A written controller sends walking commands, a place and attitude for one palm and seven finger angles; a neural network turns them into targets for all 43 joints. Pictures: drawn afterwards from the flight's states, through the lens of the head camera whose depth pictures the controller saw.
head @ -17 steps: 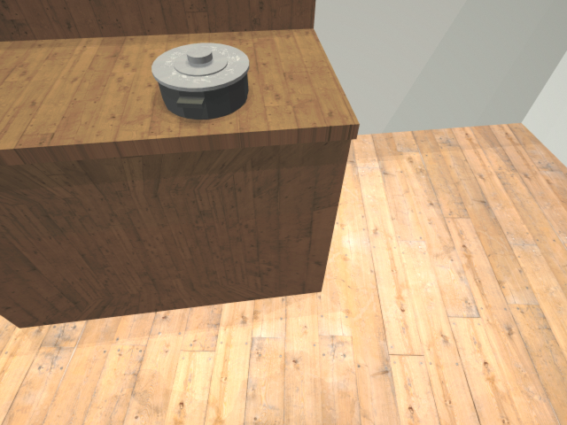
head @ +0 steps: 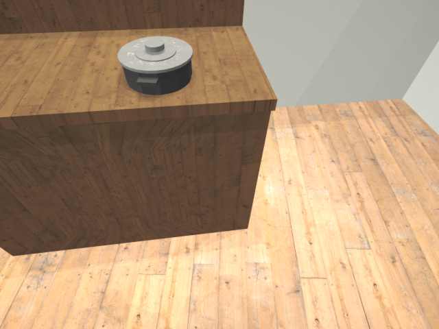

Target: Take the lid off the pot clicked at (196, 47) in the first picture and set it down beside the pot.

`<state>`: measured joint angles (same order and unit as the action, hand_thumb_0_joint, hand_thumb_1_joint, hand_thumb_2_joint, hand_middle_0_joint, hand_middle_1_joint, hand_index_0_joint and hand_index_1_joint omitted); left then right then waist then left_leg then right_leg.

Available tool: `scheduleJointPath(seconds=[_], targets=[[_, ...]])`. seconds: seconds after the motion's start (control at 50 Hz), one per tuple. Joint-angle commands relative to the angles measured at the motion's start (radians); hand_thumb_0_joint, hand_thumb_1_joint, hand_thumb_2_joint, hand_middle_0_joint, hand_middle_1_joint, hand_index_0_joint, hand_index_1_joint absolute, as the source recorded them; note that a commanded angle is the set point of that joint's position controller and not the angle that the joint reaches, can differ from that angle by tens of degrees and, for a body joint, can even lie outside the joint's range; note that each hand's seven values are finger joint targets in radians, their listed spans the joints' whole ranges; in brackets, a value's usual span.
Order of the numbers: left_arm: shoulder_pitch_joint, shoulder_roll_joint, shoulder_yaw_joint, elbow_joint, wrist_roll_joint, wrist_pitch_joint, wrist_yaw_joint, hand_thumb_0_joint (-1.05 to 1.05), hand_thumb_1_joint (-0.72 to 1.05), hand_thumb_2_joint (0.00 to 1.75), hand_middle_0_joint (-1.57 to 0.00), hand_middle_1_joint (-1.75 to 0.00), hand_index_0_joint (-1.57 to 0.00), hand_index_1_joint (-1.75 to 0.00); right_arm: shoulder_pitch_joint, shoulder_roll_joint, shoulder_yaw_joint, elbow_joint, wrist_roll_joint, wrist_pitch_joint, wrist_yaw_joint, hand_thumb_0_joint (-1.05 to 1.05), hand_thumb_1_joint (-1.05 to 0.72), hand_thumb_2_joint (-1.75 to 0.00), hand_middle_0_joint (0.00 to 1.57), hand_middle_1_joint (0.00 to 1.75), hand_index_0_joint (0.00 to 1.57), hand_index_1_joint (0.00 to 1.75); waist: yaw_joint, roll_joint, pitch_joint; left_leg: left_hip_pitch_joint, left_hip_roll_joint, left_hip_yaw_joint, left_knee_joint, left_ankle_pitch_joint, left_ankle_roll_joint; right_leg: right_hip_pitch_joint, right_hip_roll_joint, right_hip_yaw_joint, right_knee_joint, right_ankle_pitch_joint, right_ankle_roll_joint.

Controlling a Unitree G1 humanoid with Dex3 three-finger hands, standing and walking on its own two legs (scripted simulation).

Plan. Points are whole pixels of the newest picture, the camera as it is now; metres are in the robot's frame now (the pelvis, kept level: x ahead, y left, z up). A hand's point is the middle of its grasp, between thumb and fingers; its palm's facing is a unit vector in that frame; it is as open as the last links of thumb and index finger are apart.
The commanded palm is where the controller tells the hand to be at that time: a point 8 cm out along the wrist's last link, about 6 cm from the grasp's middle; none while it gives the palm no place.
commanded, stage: look at it before walking up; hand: left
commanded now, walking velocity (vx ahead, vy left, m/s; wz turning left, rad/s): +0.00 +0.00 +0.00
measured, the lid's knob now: (154, 45) +0.78 +0.22 +0.14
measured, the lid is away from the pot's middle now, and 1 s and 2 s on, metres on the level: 0.00 0.00 0.00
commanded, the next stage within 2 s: turn to face it in 0.30 s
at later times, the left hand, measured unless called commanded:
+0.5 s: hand out of the picture +0.00 +0.17 -0.17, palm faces +0.02 -0.98 -0.20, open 7.4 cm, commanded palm none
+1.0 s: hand out of the picture +0.00 +0.19 -0.18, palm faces +0.13 -0.96 -0.23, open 7.4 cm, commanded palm none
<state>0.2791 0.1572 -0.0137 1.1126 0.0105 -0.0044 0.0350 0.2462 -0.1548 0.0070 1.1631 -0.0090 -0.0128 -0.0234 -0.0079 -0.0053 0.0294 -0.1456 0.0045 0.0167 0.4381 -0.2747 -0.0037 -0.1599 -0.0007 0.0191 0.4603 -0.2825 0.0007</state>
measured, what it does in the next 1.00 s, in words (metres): stands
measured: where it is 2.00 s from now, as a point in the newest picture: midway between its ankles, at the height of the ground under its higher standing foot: (222, 319)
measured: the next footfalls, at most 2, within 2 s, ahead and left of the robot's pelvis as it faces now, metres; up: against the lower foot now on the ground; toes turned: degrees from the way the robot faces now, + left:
left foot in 1.62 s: +0.26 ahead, +0.11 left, +0.00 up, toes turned +17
right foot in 1.98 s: +0.42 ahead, -0.11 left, +0.00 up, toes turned +4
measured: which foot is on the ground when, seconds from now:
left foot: down 0.00-1.00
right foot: down 0.00-1.00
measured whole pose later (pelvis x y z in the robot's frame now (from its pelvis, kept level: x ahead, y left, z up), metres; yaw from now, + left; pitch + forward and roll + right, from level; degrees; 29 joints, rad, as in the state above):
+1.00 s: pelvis -0.01 +0.00 -0.01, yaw +6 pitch +0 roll +0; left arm 0.24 0.19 0.03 1.02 0.02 0.03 0.03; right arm 0.21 -0.19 -0.02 1.05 -0.02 0.02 -0.01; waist 0.00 0.00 0.06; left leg -0.27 -0.03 -0.07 0.61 -0.32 0.00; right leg -0.24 -0.04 -0.07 0.61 -0.36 0.00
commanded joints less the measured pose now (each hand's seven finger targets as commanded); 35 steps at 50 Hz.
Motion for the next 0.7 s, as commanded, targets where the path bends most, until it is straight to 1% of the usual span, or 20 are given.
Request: scheduleJointPath(seconds=[0.0, 0.08, 0.14, 0.16, 0.2, 0.24, 0.26, 0.32, 0.36, 0.4, 0.46, 0.5, 0.52, 0.54, 0.58, 0.6, 0.62, 0.64, 0.68], targets=[[0.059, 0.111, 0.026, -0.025, 0.002, -0.015, 0.012, 0.00, 0.90, 0.90, -0.20, -0.30, -0.20, -0.30, 0.058, -0.106, -0.017, -0.027, 0.003, -0.011, -0.012, 0.00, -0.90, -0.90, 0.20, 0.30, 0.20, 0.30, 0.003, 0.008, 0.022, -0.004, 0.088, -0.071, -0.063, 0.207, 0.032, -0.038, -0.092, 0.067, -0.077, 0.231, -0.020], [0.063, 0.107, 0.026, -0.023, 0.002, -0.013, 0.011, 0.00, 0.90, 0.90, -0.20, -0.30, -0.20, -0.30, 0.057, -0.105, -0.017, -0.029, 0.002, -0.009, -0.012, 0.00, -0.90, -0.90, 0.20, 0.30, 0.20, 0.30, 0.006, 0.010, 0.046, -0.011, 0.088, -0.072, -0.071, 0.181, 0.033, -0.054, -0.091, 0.068, -0.086, 0.194, -0.019], [0.066, 0.107, 0.027, -0.022, 0.002, -0.014, 0.011, 0.00, 0.90, 0.90, -0.20, -0.30, -0.20, -0.30, 0.060, -0.106, -0.018, -0.030, 0.003, -0.010, -0.012, 0.00, -0.90, -0.90, 0.20, 0.30, 0.20, 0.30, 0.004, 0.005, 0.022, 0.006, 0.089, -0.071, -0.065, 0.201, 0.033, -0.045, -0.090, 0.067, -0.082, 0.216, -0.020], [0.063, 0.106, 0.027, -0.024, 0.002, -0.014, 0.011, 0.00, 0.90, 0.90, -0.20, -0.30, -0.20, -0.30, 0.063, -0.105, -0.017, -0.030, 0.002, -0.011, -0.013, 0.00, -0.90, -0.90, 0.20, 0.30, 0.20, 0.30, 0.003, 0.013, 0.025, 0.002, 0.090, -0.072, -0.068, 0.204, 0.034, -0.044, -0.090, 0.069, -0.082, 0.216, -0.020], [0.065, 0.105, 0.028, -0.023, 0.002, -0.015, 0.011, 0.00, 0.90, 0.90, -0.20, -0.30, -0.20, -0.30, 0.064, -0.104, -0.017, -0.029, 0.002, -0.012, -0.013, 0.00, -0.90, -0.90, 0.20, 0.30, 0.20, 0.30, 0.004, 0.007, 0.020, 0.004, 0.090, -0.071, -0.069, 0.211, 0.033, -0.038, -0.091, 0.066, -0.081, 0.227, -0.020], [0.066, 0.105, 0.028, -0.022, 0.002, -0.014, 0.011, 0.00, 0.90, 0.90, -0.20, -0.30, -0.20, -0.30, 0.063, -0.104, -0.017, -0.029, 0.003, -0.011, -0.013, 0.00, -0.90, -0.90, 0.20, 0.30, 0.20, 0.30, 0.006, 0.009, 0.036, 0.000, 0.090, -0.071, -0.072, 0.206, 0.034, -0.044, -0.089, 0.065, -0.083, 0.219, -0.019], [0.064, 0.105, 0.028, -0.021, 0.002, -0.014, 0.011, 0.00, 0.90, 0.90, -0.20, -0.30, -0.20, -0.30, 0.066, -0.103, -0.016, -0.027, 0.003, -0.011, -0.013, 0.00, -0.90, -0.90, 0.20, 0.30, 0.20, 0.30, 0.004, 0.000, 0.033, -0.001, 0.090, -0.072, -0.073, 0.206, 0.033, -0.042, -0.089, 0.066, -0.083, 0.219, -0.019], [0.066, 0.105, 0.028, -0.019, 0.001, -0.015, 0.011, 0.00, 0.90, 0.90, -0.20, -0.30, -0.20, -0.30, 0.068, -0.104, -0.017, -0.027, 0.002, -0.012, -0.014, 0.00, -0.90, -0.90, 0.20, 0.30, 0.20, 0.30, 0.004, 0.005, 0.020, 0.006, 0.091, -0.071, -0.071, 0.218, 0.033, -0.033, -0.090, 0.066, -0.083, 0.235, -0.019], [0.070, 0.102, 0.028, -0.019, 0.002, -0.015, 0.011, 0.00, 0.90, 0.90, -0.20, -0.30, -0.20, -0.30, 0.066, -0.100, -0.017, -0.025, 0.002, -0.011, -0.014, 0.00, -0.90, -0.90, 0.20, 0.30, 0.20, 0.30, 0.006, 0.001, 0.033, 0.005, 0.090, -0.070, -0.072, 0.210, 0.033, -0.042, -0.091, 0.066, -0.086, 0.229, -0.020], [0.069, 0.103, 0.029, -0.020, 0.001, -0.015, 0.011, 0.00, 0.90, 0.90, -0.20, -0.30, -0.20, -0.30, 0.070, -0.101, -0.016, -0.025, 0.002, -0.012, -0.014, 0.00, -0.90, -0.90, 0.20, 0.30, 0.20, 0.30, 0.006, 0.006, 0.029, 0.000, 0.089, -0.072, -0.072, 0.217, 0.034, -0.033, -0.092, 0.063, -0.083, 0.231, -0.019], [0.071, 0.109, 0.035, -0.027, 0.001, -0.011, 0.013, 0.00, 0.90, 0.90, -0.20, -0.30, -0.20, -0.30, 0.068, -0.102, -0.018, -0.033, 0.003, -0.006, -0.013, 0.00, -0.90, -0.90, 0.20, 0.30, 0.20, 0.30, 0.007, -0.008, 0.022, -0.013, 0.085, -0.077, -0.049, 0.226, 0.034, -0.029, -0.099, 0.049, -0.062, 0.236, -0.018], [0.068, 0.114, 0.041, -0.036, 0.001, -0.008, 0.013, 0.00, 0.90, 0.90, -0.20, -0.30, -0.20, -0.30, 0.070, -0.106, -0.022, -0.041, 0.002, -0.003, -0.013, 0.00, -0.90, -0.90, 0.20, 0.30, 0.20, 0.30, 0.007, -0.001, 0.011, -0.022, 0.083, -0.079, -0.030, 0.240, 0.035, -0.026, -0.104, 0.041, -0.043, 0.244, -0.019], [0.065, 0.118, 0.044, -0.040, 0.000, -0.005, 0.013, 0.00, 0.90, 0.90, -0.20, -0.30, -0.20, -0.30, 0.068, -0.110, -0.024, -0.045, 0.002, -0.001, -0.013, 0.00, -0.90, -0.90, 0.20, 0.30, 0.20, 0.30, 0.007, 0.014, 0.002, -0.026, 0.083, -0.082, -0.021, 0.242, 0.036, -0.026, -0.104, 0.038, -0.032, 0.236, -0.019], [0.061, 0.121, 0.046, -0.046, 0.001, -0.002, 0.014, 0.00, 0.90, 0.90, -0.20, -0.30, -0.20, -0.30, 0.065, -0.111, -0.026, -0.050, 0.003, 0.002, -0.012, 0.00, -0.90, -0.90, 0.20, 0.30, 0.20, 0.30, 0.008, 0.007, 0.008, -0.034, 0.084, -0.087, -0.015, 0.236, 0.038, -0.031, -0.103, 0.031, -0.025, 0.221, -0.019], [0.055, 0.123, 0.051, -0.054, 0.002, 0.002, 0.013, 0.00, 0.90, 0.90, -0.20, -0.30, -0.20, -0.30, 0.060, -0.113, -0.029, -0.059, 0.001, 0.006, -0.011, 0.00, -0.90, -0.90, 0.20, 0.30, 0.20, 0.30, 0.010, 0.020, 0.023, -0.062, 0.082, -0.094, -0.003, 0.222, 0.040, -0.042, -0.106, 0.027, -0.015, 0.194, -0.019], [0.052, 0.124, 0.054, -0.059, 0.002, 0.004, 0.014, 0.00, 0.90, 0.90, -0.20, -0.30, -0.20, -0.30, 0.057, -0.113, -0.031, -0.066, 0.001, 0.009, -0.011, 0.00, -0.90, -0.90, 0.20, 0.30, 0.20, 0.30, 0.010, 0.012, 0.029, -0.076, 0.081, -0.099, 0.003, 0.213, 0.041, -0.046, -0.107, 0.025, -0.012, 0.182, -0.020], [0.053, 0.124, 0.056, -0.063, 0.002, 0.004, 0.013, 0.00, 0.90, 0.90, -0.20, -0.30, -0.20, -0.30, 0.053, -0.114, -0.032, -0.071, 0.000, 0.010, -0.010, 0.00, -0.90, -0.90, 0.20, 0.30, 0.20, 0.30, 0.012, 0.008, 0.027, -0.084, 0.079, -0.100, 0.013, 0.217, 0.042, -0.045, -0.111, 0.027, -0.008, 0.187, -0.022], [0.045, 0.130, 0.058, -0.069, 0.003, 0.007, 0.013, 0.00, 0.90, 0.90, -0.20, -0.30, -0.20, -0.30, 0.050, -0.118, -0.035, -0.078, 0.002, 0.013, -0.010, 0.00, -0.90, -0.90, 0.20, 0.30, 0.20, 0.30, 0.009, 0.002, 0.027, -0.091, 0.078, -0.107, 0.018, 0.203, 0.042, -0.048, -0.108, 0.024, -0.004, 0.168, -0.021], [0.039, 0.131, 0.063, -0.079, 0.003, 0.009, 0.013, 0.00, 0.90, 0.90, -0.20, -0.30, -0.20, -0.30, 0.044, -0.121, -0.036, -0.089, -0.001, 0.014, -0.009, 0.00, -0.90, -0.90, 0.20, 0.30, 0.20, 0.30, 0.011, 0.007, 0.026, -0.108, 0.076, -0.115, 0.030, 0.205, 0.044, -0.050, -0.114, 0.025, 0.005, 0.162, -0.024]])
